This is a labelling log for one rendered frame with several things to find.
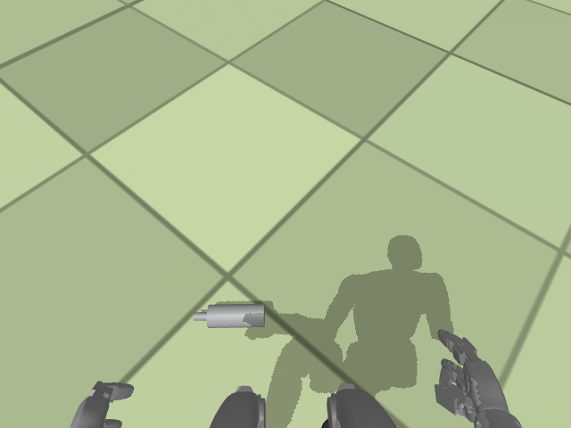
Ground right robot hand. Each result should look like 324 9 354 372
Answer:
434 329 509 423

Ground left robot hand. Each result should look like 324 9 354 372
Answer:
70 381 134 428

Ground bottle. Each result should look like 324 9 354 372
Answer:
194 304 265 328

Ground right robot arm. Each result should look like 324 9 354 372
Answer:
474 409 523 428

